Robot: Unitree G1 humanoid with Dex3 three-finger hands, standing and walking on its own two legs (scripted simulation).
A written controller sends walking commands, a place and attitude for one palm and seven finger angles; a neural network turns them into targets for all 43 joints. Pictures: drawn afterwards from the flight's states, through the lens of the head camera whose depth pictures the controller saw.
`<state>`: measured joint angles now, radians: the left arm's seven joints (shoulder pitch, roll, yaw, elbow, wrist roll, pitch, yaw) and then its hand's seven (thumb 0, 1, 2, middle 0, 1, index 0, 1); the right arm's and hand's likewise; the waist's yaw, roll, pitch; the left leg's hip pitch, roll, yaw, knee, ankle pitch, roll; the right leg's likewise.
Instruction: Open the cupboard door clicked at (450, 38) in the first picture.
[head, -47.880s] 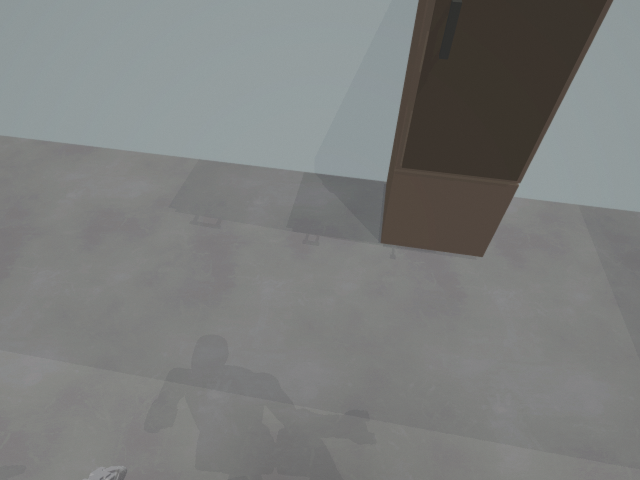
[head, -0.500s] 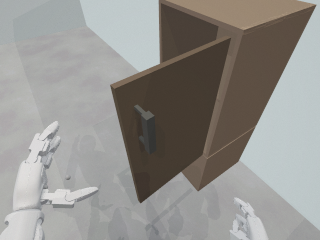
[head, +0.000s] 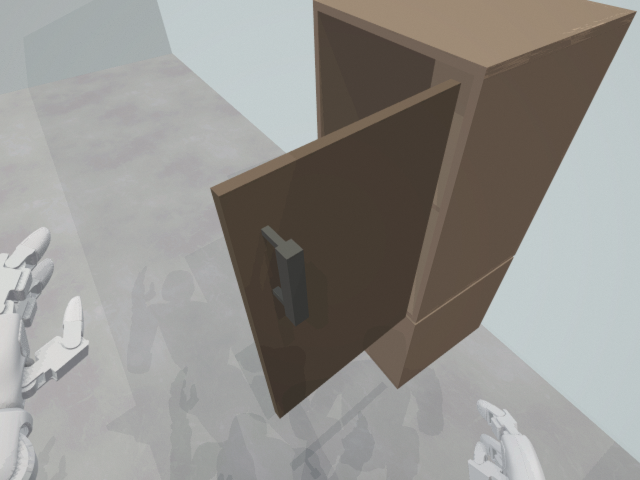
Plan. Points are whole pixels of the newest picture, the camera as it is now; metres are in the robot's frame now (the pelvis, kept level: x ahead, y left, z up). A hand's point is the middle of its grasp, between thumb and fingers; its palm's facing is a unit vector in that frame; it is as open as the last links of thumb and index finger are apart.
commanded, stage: draw the hand back to the body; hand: left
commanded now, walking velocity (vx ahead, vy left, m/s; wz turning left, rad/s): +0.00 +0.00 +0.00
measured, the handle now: (284, 276) +0.32 +0.09 +0.11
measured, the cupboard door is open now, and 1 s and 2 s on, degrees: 95 95 95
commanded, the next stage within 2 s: step back with the hand held close in 0.30 s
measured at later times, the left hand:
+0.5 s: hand (78, 343) +0.19 +0.26 +0.15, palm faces +0.46 -0.79 -0.41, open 7.4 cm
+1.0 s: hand (18, 418) +0.12 +0.28 +0.15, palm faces +0.39 -0.76 -0.51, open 7.4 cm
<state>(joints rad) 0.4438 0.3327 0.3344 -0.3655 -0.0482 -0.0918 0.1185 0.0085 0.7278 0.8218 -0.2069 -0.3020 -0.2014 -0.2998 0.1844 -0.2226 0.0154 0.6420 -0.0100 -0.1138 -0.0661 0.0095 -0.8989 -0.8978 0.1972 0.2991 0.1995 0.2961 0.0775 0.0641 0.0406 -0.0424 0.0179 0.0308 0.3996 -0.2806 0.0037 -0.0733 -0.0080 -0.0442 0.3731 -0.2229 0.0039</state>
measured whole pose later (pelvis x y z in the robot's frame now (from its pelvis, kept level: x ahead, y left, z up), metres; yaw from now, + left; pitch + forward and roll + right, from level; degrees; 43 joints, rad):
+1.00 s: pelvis -0.09 +0.02 -0.02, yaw -1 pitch -1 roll +0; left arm 0.56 0.41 0.43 -0.52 -0.01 -0.20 0.15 0.01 0.89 0.89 -0.22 -0.30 -0.21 -0.30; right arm 0.20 -0.21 0.00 0.53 0.01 -0.05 -0.08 0.01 -0.90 -0.90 0.20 0.30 0.20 0.30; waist 0.00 0.00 0.06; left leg -0.36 0.00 0.06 0.60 -0.24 0.04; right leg -0.38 -0.03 -0.01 0.55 -0.16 0.03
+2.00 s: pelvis -0.31 +0.01 +0.00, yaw -1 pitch +1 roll +0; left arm 0.57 0.40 0.38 -0.48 -0.04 -0.18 0.14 0.01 0.89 0.89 -0.22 -0.30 -0.21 -0.30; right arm 0.26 -0.21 0.01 0.68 0.00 -0.09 -0.07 0.01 -0.90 -0.90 0.20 0.30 0.20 0.30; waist 0.02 -0.01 -0.05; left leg -0.49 0.00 0.02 0.85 -0.27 -0.02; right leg -0.14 0.03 -0.03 0.44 -0.31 -0.04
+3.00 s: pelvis -0.34 +0.02 +0.00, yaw +4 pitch -1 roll +0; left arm 0.30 0.20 0.02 1.08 0.01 0.02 0.02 -0.01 0.98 0.89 -0.21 -0.30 -0.20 -0.30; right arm 0.24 -0.18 -0.01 1.07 -0.02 0.04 -0.02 0.00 -0.90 -0.90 0.20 0.30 0.20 0.30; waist 0.01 0.01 0.08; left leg -0.25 0.00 -0.02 0.46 -0.19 0.00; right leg -0.16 0.05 -0.02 0.44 -0.26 -0.05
